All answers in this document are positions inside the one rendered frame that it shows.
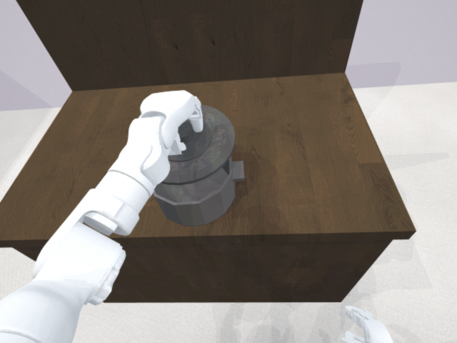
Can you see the knob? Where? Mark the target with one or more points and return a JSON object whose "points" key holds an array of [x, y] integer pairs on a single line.
{"points": [[186, 132]]}

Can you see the table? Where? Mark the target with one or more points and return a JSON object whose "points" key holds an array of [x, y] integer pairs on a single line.
{"points": [[318, 205]]}

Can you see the robot right hand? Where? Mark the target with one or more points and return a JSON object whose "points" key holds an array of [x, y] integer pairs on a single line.
{"points": [[374, 330]]}

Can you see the pot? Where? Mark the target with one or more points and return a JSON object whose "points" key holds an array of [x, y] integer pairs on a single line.
{"points": [[201, 202]]}

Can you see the left robot forearm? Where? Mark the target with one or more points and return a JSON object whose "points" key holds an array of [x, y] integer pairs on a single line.
{"points": [[114, 205]]}

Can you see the robot left hand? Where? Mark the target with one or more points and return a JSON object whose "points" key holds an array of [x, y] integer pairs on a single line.
{"points": [[182, 105]]}

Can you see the left robot upper arm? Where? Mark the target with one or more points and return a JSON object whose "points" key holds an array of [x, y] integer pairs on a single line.
{"points": [[81, 270]]}

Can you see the lid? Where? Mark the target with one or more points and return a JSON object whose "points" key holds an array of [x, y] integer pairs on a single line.
{"points": [[206, 153]]}

